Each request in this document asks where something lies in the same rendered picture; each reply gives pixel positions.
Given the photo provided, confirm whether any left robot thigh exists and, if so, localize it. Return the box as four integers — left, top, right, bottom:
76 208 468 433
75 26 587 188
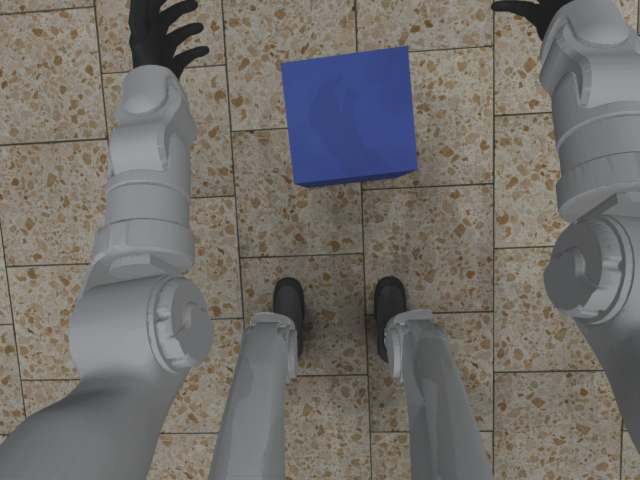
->
207 322 298 480

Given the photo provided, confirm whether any robot right hand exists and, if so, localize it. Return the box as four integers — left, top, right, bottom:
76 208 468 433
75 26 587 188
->
491 0 573 42

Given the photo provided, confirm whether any left robot forearm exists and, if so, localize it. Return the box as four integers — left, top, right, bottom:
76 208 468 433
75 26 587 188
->
68 65 197 367

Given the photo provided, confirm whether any right robot forearm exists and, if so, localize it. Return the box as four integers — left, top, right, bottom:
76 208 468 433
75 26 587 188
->
539 0 640 224

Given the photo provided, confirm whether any carton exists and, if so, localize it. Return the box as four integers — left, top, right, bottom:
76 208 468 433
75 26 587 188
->
280 46 418 188

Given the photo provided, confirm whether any robot left hand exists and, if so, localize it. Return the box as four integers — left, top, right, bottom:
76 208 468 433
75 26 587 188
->
128 0 209 82

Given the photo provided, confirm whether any right robot upper arm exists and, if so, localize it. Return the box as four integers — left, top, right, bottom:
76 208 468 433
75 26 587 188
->
543 214 640 455

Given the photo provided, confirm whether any left robot upper arm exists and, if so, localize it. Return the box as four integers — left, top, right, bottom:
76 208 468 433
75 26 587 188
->
0 273 214 480

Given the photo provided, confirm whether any left robot foot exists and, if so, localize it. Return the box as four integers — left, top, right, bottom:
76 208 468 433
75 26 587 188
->
273 277 305 359

